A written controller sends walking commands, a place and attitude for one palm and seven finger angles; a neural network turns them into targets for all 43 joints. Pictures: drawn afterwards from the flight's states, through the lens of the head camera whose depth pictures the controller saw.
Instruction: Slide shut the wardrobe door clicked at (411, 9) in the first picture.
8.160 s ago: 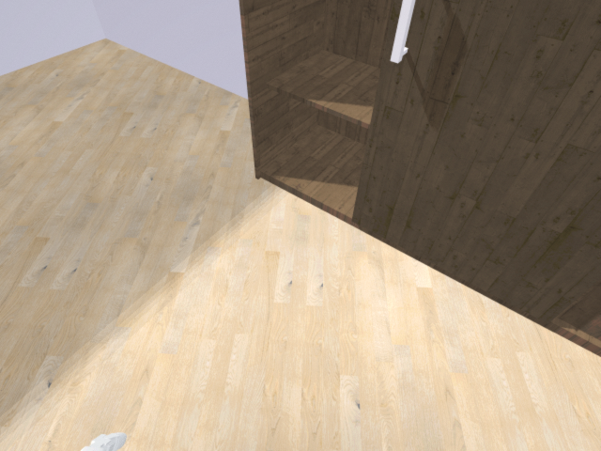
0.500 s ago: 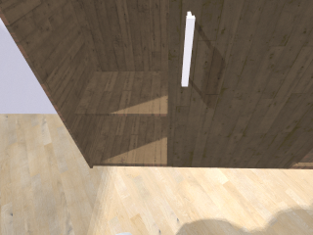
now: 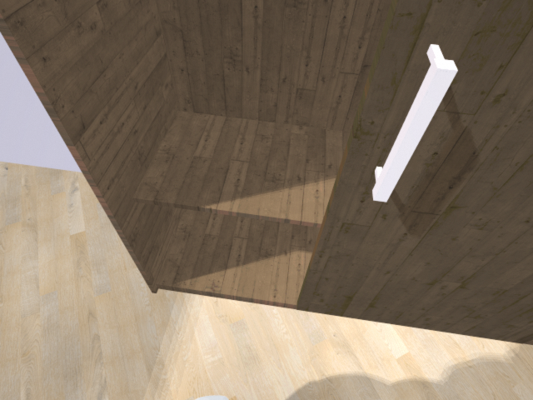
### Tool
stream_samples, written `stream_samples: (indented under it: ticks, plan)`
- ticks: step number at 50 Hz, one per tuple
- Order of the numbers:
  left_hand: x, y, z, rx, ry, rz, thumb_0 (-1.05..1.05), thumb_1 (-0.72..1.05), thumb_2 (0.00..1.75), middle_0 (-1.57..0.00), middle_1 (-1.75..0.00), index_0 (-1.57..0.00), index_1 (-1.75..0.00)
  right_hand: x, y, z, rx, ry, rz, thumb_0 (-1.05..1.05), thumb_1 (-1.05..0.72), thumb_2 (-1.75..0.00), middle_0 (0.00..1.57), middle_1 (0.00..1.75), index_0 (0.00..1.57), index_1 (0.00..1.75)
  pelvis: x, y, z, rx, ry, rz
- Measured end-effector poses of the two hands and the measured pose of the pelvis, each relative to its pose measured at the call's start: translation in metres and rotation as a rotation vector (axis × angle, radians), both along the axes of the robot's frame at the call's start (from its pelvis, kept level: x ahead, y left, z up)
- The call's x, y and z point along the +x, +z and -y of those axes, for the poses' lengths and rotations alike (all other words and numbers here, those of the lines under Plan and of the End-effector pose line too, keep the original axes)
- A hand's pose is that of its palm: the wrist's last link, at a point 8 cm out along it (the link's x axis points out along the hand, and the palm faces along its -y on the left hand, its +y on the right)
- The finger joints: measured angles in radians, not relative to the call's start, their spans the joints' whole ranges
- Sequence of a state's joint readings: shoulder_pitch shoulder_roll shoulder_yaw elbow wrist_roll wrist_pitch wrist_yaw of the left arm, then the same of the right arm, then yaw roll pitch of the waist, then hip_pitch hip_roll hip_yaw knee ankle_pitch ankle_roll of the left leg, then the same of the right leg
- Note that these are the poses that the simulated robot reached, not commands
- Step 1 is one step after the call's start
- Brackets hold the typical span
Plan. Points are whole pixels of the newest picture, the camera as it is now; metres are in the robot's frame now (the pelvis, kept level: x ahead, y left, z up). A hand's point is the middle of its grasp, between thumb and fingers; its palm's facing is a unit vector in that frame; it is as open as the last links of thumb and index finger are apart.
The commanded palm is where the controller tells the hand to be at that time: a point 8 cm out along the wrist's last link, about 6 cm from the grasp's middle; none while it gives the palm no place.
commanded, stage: come to a stop and stand still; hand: right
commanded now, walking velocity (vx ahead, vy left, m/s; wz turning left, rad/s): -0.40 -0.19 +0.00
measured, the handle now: (403, 133) +0.48 -0.15 +0.16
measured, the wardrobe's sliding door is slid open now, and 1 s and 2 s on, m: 0.54 0.54 0.54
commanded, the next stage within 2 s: none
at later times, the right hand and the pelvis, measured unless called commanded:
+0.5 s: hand out of the picture +0.05 -0.24 -0.18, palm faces +0.05 +0.98 -0.20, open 7.4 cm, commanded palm none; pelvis +0.01 -0.05 +0.01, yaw +1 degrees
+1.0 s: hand out of the picture -0.02 -0.14 -0.16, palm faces +0.00 +0.98 -0.20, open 7.4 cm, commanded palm none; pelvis -0.03 +0.02 +0.01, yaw +0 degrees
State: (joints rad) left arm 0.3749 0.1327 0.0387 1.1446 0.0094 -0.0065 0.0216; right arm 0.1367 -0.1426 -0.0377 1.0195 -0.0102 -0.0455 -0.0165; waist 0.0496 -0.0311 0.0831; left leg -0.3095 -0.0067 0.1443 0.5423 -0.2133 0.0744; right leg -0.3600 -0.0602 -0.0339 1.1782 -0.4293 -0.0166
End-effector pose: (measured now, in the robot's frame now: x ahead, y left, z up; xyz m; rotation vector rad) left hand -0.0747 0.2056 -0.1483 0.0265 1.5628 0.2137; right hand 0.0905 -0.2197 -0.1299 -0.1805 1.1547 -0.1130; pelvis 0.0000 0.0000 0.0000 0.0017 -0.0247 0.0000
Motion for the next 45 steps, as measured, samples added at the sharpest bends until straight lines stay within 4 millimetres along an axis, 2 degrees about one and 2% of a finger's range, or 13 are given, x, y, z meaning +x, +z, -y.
stream_samples:
  ticks: [5,8,13,17,20,25,29,32,36,40,45]
  plan:
    - [0.091,0.002,-0.010,0.021,-0.056,0.166,0.01,0.91,0.90,-0.20,-0.30,-0.19,-0.30,0.000,0.006,0.010,-0.042,-0.032,-0.053,-0.01,-0.95,-0.90,0.20,0.30,0.20,0.30,0.017,0.006,-0.001,-0.006,0.000,-0.013]
    - [0.129,0.002,-0.016,0.050,-0.090,0.210,0.02,0.93,0.90,-0.20,-0.30,-0.20,-0.30,-0.005,0.004,0.017,-0.042,-0.055,-0.080,-0.01,-0.94,-0.90,0.20,0.30,0.20,0.30,0.023,0.005,0.005,-0.005,0.002,-0.009]
    - [0.172,0.011,-0.014,0.091,-0.131,0.278,0.01,0.93,0.90,-0.20,-0.30,-0.19,-0.30,-0.018,-0.006,0.034,-0.027,-0.087,-0.128,0.00,-0.92,-0.90,0.20,0.30,0.20,0.30,0.027,0.002,0.020,-0.002,-0.001,-0.006]
    - [0.186,0.017,-0.001,0.126,-0.160,0.318,0.01,0.92,0.90,-0.20,-0.30,-0.19,-0.30,-0.027,-0.023,0.052,-0.004,-0.106,-0.159,0.00,-0.91,-0.90,0.20,0.30,0.20,0.30,0.028,-0.005,0.034,0.009,-0.011,-0.006]
    - [0.183,0.025,0.012,0.132,-0.183,0.319,0.01,0.92,0.90,-0.20,-0.30,-0.20,-0.30,-0.034,-0.025,0.062,0.002,-0.112,-0.178,0.01,-0.91,-0.90,0.20,0.30,0.20,0.30,0.024,-0.001,0.040,0.004,0.002,-0.005]
    - [0.169,0.033,0.027,0.125,-0.176,0.315,0.01,0.91,0.90,-0.20,-0.30,-0.20,-0.30,-0.049,-0.016,0.071,0.002,-0.099,-0.208,0.01,-0.91,-0.90,0.20,0.30,0.20,0.30,0.014,0.009,0.045,0.018,0.012,-0.027]
    - [0.151,0.036,0.024,0.127,-0.139,0.322,0.00,0.92,0.90,-0.20,-0.30,-0.20,-0.30,-0.064,-0.011,0.072,-0.006,-0.081,-0.238,0.01,-0.91,-0.90,0.19,0.30,0.19,0.30,0.006,0.013,0.044,0.016,0.026,-0.039]
    - [0.131,0.034,0.016,0.123,-0.106,0.309,0.00,0.92,0.90,-0.20,-0.30,-0.20,-0.30,-0.073,-0.007,0.069,-0.014,-0.064,-0.253,0.01,-0.91,-0.90,0.19,0.30,0.19,0.30,-0.001,0.014,0.039,0.014,0.034,-0.038]
    - [0.093,0.025,0.001,0.101,-0.068,0.264,0.00,0.91,0.90,-0.20,-0.30,-0.20,-0.30,-0.078,-0.001,0.055,-0.031,-0.040,-0.237,0.01,-0.91,-0.90,0.19,0.30,0.19,0.30,-0.013,0.013,0.027,0.003,0.032,-0.030]
    - [0.051,0.007,-0.018,0.063,-0.033,0.192,0.01,0.91,0.90,-0.20,-0.30,-0.20,-0.30,-0.086,0.002,0.033,-0.055,-0.033,-0.194,0.01,-0.91,-0.90,0.19,0.30,0.19,0.30,-0.025,0.007,0.008,-0.025,0.025,-0.012]
    - [0.009,0.001,-0.029,0.017,-0.022,0.100,0.01,0.91,0.90,-0.20,-0.30,-0.20,-0.30,-0.105,0.010,0.000,-0.040,-0.048,-0.189,0.01,-0.91,-0.90,0.19,0.30,0.19,0.30,-0.026,0.012,-0.009,-0.023,0.020,0.006]
